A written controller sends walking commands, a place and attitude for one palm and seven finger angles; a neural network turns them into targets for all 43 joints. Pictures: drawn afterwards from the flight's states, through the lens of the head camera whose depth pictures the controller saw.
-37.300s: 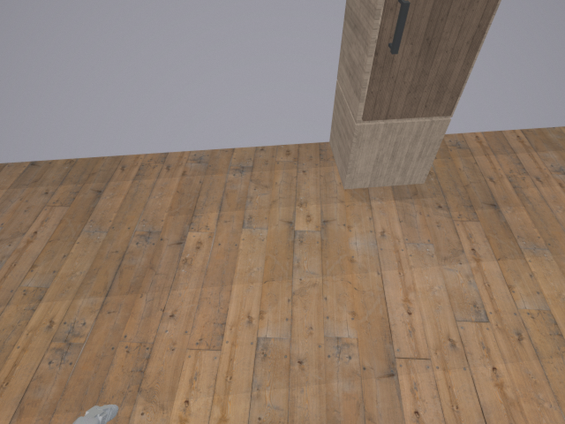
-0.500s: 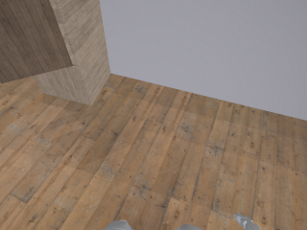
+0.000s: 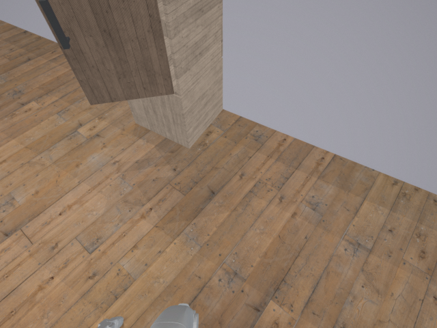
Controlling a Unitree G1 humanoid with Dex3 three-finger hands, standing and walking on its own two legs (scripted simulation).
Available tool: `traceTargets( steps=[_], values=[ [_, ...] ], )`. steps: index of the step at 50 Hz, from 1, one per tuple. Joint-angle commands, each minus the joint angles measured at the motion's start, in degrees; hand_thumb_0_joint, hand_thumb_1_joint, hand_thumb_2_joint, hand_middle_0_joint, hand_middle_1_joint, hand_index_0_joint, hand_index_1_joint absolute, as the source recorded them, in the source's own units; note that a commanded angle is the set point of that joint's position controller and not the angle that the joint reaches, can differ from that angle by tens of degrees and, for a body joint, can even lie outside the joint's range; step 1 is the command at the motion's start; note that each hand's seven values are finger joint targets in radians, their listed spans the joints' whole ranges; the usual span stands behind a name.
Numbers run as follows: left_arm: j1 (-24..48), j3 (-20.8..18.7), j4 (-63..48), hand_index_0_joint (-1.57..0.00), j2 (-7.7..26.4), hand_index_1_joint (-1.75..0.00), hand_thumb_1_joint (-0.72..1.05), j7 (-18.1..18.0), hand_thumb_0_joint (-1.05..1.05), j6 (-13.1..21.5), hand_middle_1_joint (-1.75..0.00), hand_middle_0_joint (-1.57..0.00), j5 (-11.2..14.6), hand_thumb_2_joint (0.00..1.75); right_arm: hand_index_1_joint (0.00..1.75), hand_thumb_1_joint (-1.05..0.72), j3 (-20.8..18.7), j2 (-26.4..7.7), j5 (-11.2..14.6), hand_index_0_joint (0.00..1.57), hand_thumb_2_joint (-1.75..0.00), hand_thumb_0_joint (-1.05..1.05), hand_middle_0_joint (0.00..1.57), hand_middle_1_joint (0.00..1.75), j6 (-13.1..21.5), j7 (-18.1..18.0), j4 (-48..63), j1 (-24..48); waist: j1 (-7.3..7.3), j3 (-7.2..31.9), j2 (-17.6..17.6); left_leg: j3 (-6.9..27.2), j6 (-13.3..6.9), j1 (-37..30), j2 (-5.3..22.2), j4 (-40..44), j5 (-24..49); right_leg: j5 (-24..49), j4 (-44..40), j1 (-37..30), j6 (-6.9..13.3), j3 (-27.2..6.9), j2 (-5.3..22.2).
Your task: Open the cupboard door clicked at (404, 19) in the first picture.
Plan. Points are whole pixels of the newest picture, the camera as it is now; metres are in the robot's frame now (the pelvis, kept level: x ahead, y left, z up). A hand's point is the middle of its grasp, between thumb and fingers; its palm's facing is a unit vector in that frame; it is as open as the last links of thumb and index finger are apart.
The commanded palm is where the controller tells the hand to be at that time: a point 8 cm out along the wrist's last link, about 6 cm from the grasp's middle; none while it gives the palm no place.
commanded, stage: turn to face it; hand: left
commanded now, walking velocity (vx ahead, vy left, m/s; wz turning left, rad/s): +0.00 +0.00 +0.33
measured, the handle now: (56, 22) +0.99 +0.59 +0.03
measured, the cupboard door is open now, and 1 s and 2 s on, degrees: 42 42 42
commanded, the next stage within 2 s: take the last steps up to it in 0.24 s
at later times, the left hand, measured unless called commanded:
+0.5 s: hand out of the picture +0.04 +0.22 -0.17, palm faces +0.20 -0.94 -0.26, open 7.4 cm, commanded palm none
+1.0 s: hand out of the picture +0.03 +0.28 -0.19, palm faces +0.33 -0.93 -0.19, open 7.4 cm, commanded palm none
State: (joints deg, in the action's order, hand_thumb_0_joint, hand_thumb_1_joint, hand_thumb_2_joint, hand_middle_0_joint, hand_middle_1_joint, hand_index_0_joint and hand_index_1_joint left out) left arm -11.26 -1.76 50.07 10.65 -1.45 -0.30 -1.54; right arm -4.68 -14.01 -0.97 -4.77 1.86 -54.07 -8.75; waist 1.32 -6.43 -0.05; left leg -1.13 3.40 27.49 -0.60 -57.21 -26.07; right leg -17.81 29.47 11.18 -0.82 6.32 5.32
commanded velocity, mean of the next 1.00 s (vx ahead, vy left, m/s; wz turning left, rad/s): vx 0.20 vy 0.07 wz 0.15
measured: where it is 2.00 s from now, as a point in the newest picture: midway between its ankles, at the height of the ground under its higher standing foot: (173, 255)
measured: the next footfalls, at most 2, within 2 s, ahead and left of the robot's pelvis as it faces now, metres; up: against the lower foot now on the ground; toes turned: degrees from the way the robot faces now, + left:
left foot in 0.14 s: +0.06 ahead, +0.13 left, +0.00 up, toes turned +7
right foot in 0.48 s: +0.06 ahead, -0.11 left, +0.00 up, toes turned +5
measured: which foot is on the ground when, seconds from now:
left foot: up 0.00-0.12, down 0.14-0.48, up 0.50-0.86, down 0.88-1.00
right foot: down 0.00-0.14, up 0.16-0.46, down 0.48-0.88, up 0.90-1.00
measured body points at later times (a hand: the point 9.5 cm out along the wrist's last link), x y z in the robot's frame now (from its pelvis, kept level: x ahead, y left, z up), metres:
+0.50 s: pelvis +0.01 +0.01 -0.01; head +0.04 +0.00 +0.44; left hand +0.03 +0.27 -0.15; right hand +0.12 -0.22 -0.16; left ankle +0.01 +0.12 -0.73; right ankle +0.02 -0.11 -0.74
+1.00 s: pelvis +0.12 +0.12 -0.01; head +0.16 +0.14 +0.44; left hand +0.01 +0.33 -0.17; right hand +0.27 -0.08 -0.15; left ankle +0.14 +0.22 -0.74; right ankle +0.08 -0.04 -0.66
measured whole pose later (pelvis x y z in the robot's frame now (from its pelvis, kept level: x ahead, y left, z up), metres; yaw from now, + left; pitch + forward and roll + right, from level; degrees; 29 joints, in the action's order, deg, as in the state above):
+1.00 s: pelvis +0.12 +0.12 -0.01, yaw +15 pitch +0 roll +1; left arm -19.4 -3.1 63.0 10.8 0.0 -0.3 -1.5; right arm -2.1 -9.3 -1.8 2.7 0.2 -55.9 -9.0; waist -2.4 -5.1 2.5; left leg -7.8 -2.4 19.3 1.3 -33.5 -14.4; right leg -25.0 67.4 23.3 -0.3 3.6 7.5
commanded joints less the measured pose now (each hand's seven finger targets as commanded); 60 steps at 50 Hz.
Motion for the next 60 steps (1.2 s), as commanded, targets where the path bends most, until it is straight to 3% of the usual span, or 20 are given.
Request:
traceTargets(
  steps=[1, 5, 6, 7, 10, 17, 21, 22, 23, 24, 25, 28, 30, 39, 42, 44, 45, 47, 51, 60],
  values=[
    [-4.97, -3.87, -1.63, -0.20, 13.72, -0.30, 0.90, -0.45, 0.00, 1.02, -0.30, -0.20, -0.23, 0.90, 0.30, -0.90, 0.53, -1.57, 0.58, 0.20, -0.90, 0.00, 0.20, 0.30, 2.35, -0.16, 6.02, 5.54, -3.86, 7.49, 11.54, -3.29, -0.41, -1.98, 0.19, 11.60, -0.43, 37.05, -5.04, -8.62, 7.40, -6.10, 13.87],
    [-3.93, -3.86, -0.42, -0.20, 13.07, -0.30, 0.90, 0.09, 0.00, 0.54, -0.30, -0.20, 0.59, 0.90, 0.30, -0.90, 0.38, -4.03, 0.30, 0.20, -0.90, 0.00, 0.20, 0.30, 3.37, -0.66, 3.93, -0.30, -0.40, 9.51, 8.04, -2.64, -2.26, -18.54, 0.50, 31.73, 15.63, 28.11, 4.47, -0.52, 1.88, -2.24, 11.17],
    [-4.29, -3.61, -1.67, -0.20, 10.59, -0.30, 0.90, 0.32, 0.00, 0.17, -0.30, -0.20, 1.07, 0.90, 0.30, -0.90, -0.73, -8.90, -0.23, 0.20, -0.90, 0.00, 0.20, 0.30, 3.97, -1.03, 3.73, -2.90, 1.02, 12.11, -4.45, 9.28, -6.56, -27.00, 10.71, 33.76, 29.20, 14.25, 13.31, 9.11, -1.69, 1.75, 6.54],
    [-2.73, -2.22, -3.40, -0.20, 6.91, -0.30, 0.90, 0.50, 0.00, -0.18, -0.30, -0.20, 1.29, 0.90, 0.30, -0.90, -1.75, -13.58, -0.43, 0.20, -0.90, 0.00, 0.20, 0.30, 3.84, -1.56, 3.12, -6.87, 2.69, 13.16, -16.23, 23.36, -15.13, -29.41, 23.42, 35.20, 48.90, -18.64, 23.47, 17.80, -4.08, 1.12, 1.20],
    [1.54, -2.38, -1.53, -0.20, 7.70, -0.30, 0.90, 0.30, 0.00, -1.19, -0.30, -0.20, 0.68, 0.90, 0.30, -0.90, -0.98, -10.85, -0.54, 0.20, -0.90, 0.00, 0.20, 0.30, 4.06, -3.31, 3.14, -3.93, 1.65, 10.41, -11.79, 19.04, -15.80, -21.61, 19.12, 36.24, 37.28, -13.97, 33.54, 19.24, -2.80, -6.76, 1.43],
    [-0.67, -1.94, 1.35, -0.20, 5.59, -0.30, 0.90, 0.97, 0.00, -1.43, -0.30, -0.20, 0.65, 0.90, 0.30, -0.90, -0.01, -8.41, -0.58, 0.20, -0.90, 0.00, 0.20, 0.30, 4.16, -3.37, 2.57, -1.56, -0.21, 9.54, -7.62, 13.21, -13.23, -17.75, 14.18, 38.02, 29.56, -8.89, 19.92, 10.96, -2.33, -4.18, -1.81],
    [-5.24, -2.17, 2.57, -0.20, 5.44, -0.30, 0.90, 1.51, 0.00, -0.25, -0.30, -0.20, 0.39, 0.90, 0.30, -0.90, -0.12, -8.05, -0.42, 0.20, -0.90, 0.00, 0.20, 0.30, 3.85, -2.80, 2.29, -0.20, -2.64, 8.91, -8.47, 13.86, -11.43, -10.75, 10.58, 37.48, 7.24, -4.48, 4.61, -0.38, -1.48, -1.31, -4.52],
    [-7.81, -2.56, 3.50, -0.20, 6.30, -0.30, 0.90, 1.55, 0.00, 0.27, -0.30, -0.20, 0.26, 0.90, 0.30, -0.90, -0.13, -7.41, -0.15, 0.20, -0.90, 0.00, 0.20, 0.30, 3.75, -2.57, 2.47, 0.39, -3.99, 7.82, -5.59, 12.47, -9.51, -5.05, 7.84, 34.49, 0.03, -1.95, -2.68, -7.25, -1.17, -1.37, -3.89],
    [-10.77, -3.39, 4.12, -0.20, 9.40, -0.30, 0.90, 1.26, 0.00, 0.86, -0.30, -0.20, -0.35, 0.90, 0.30, -0.90, 0.12, -4.76, 0.24, 0.20, -0.90, 0.00, 0.20, 0.30, 3.76, -2.11, 2.99, 0.42, -5.69, 5.83, 4.18, 7.40, -6.44, 5.29, 2.28, 24.37, -6.37, -11.42, -10.82, -13.87, 1.24, -10.62, 3.71],
    [-13.38, -4.56, 3.89, -0.20, 14.69, -0.30, 0.90, 0.91, 0.00, 1.09, -0.30, -0.20, -0.81, 0.90, 0.30, -0.90, 0.82, -1.89, 0.27, 0.20, -0.90, 0.00, 0.20, 0.30, 4.04, -1.48, 5.43, 2.31, -7.71, 3.08, 20.03, 0.14, -3.11, 15.51, -3.58, 8.58, -8.62, -23.34, -21.59, -15.10, 7.71, -32.38, 19.52],
    [-12.90, -4.44, 3.21, -0.20, 15.40, -0.30, 0.90, 0.55, 0.00, 1.20, -0.30, -0.20, -0.10, 0.90, 0.30, -0.90, 0.17, -5.48, -0.57, 0.20, -0.90, 0.00, 0.20, 0.30, 3.72, -0.92, 6.74, 6.19, -7.79, -0.37, 12.91, 3.88, -3.13, 15.47, 0.13, -1.88, -6.13, -27.28, -25.21, -6.71, 10.84, -36.03, 24.81],
    [-5.16, -2.98, 2.47, -0.20, 9.52, -0.30, 0.90, 0.63, 0.00, 3.07, -0.30, -0.20, 0.33, 0.90, 0.30, -0.90, -0.47, -4.16, -0.74, 0.20, -0.90, 0.00, 0.20, 0.30, 3.13, 0.19, 3.81, 3.28, -2.27, -2.90, 11.73, 5.04, -1.94, 13.30, 4.02, -9.20, 9.75, -12.32, -23.15, -0.65, 6.53, -19.54, 15.96],
    [-7.10, -2.94, 3.72, -0.20, 8.52, -0.30, 0.90, 0.60, 0.00, 4.02, -0.30, -0.20, 0.48, 0.90, 0.30, -0.90, -0.04, -2.51, -0.43, 0.20, -0.90, 0.00, 0.20, 0.30, 3.33, 0.63, 2.62, 1.96, -2.60, 0.32, 10.99, 2.32, -0.94, 11.76, 4.20, -6.55, 12.63, 1.75, -21.00, -5.33, 5.54, -11.71, 13.71],
    [-13.93, -3.06, 9.86, -0.20, 9.80, -0.30, 0.90, 0.56, 0.00, 4.18, -0.30, -0.20, -0.34, 0.90, 0.30, -0.90, 1.75, 1.03, 0.06, 0.20, -0.90, 0.00, 0.20, 0.30, 5.22, 1.53, 3.26, 6.39, -4.95, 1.61, 12.80, -5.39, -2.32, 1.04, 2.41, 19.23, 10.11, 20.14, -14.12, -9.48, 5.21, -3.05, 14.74],
    [-11.26, -3.10, 9.48, -0.20, 9.03, -0.30, 0.90, 0.94, 0.00, 3.61, -0.30, -0.20, 0.05, 0.90, 0.30, -0.90, 0.76, -3.56, -0.47, 0.20, -0.90, 0.00, 0.20, 0.30, 6.54, 0.16, -1.56, -9.08, 2.59, 8.06, 4.92, -7.82, -4.23, -25.02, 0.29, 30.34, 12.25, 21.53, 3.70, 0.78, 2.36, 2.54, 10.01],
    [-10.22, -1.74, 5.70, -0.20, 3.13, -0.30, 0.90, 1.48, 0.00, 3.05, -0.30, -0.20, 0.81, 0.90, 0.30, -0.90, -1.90, -13.64, -0.92, 0.20, -0.90, 0.00, 0.20, 0.30, 6.62, -2.14, -4.86, -23.75, 7.08, 17.52, -17.02, 23.79, -13.72, -40.93, 22.65, 40.08, 9.43, -17.61, 33.96, 22.29, -0.48, 2.69, -1.85],
    [-5.80, -1.51, 3.56, -0.20, 3.07, -0.30, 0.90, 1.23, 0.00, 3.14, -0.30, -0.20, 0.52, 0.90, 0.30, -0.90, -1.81, -14.03, -0.94, 0.20, -0.90, 0.00, 0.20, 0.30, 6.38, -2.28, -4.76, -22.01, 6.39, 13.21, -9.29, 26.61, -16.12, -33.36, 25.66, 42.07, 2.56, -17.61, 42.77, 25.63, 1.49, -1.68, -0.34],
    [-2.59, -1.71, 4.61, -0.20, 2.97, -0.30, 0.90, 1.45, 0.00, 2.71, -0.30, -0.20, 0.48, 0.90, 0.30, -0.90, -0.40, -7.44, -0.62, 0.20, -0.90, 0.00, 0.20, 0.30, 6.96, -2.92, -2.55, -12.53, 3.05, 6.49, -12.91, 19.33, -14.92, -22.18, 21.86, 44.98, -1.30, -7.67, 45.72, 28.40, 1.63, -5.11, 3.28],
    [-6.80, -1.69, 7.17, -0.20, 1.14, -0.30, 0.90, 2.39, 0.00, 1.48, -0.30, -0.20, 0.08, 0.90, 0.30, -0.90, 0.89, -3.56, -0.59, 0.20, -0.90, 0.00, 0.20, 0.30, 8.56, -3.12, -2.76, -8.96, -1.78, 4.69, -4.74, 7.56, -13.06, -14.48, 17.54, 47.55, 9.83, -1.08, 34.63, 20.26, 0.95, -4.00, 3.39],
    [2.16, -1.86, 2.45, -0.20, 2.52, -0.30, 0.90, 2.87, 0.00, 1.70, -0.30, -0.20, -0.07, 0.90, 0.30, -0.90, 0.83, -4.01, -0.87, 0.20, -0.90, 0.00, 0.20, 0.30, 8.32, -2.34, -4.94, -11.09, -1.42, 1.79, -1.27, 3.62, -13.71, -15.54, 16.69, 46.39, 10.57, 3.57, 9.14, 10.35, 0.67, -1.42, -0.06]
  ],
)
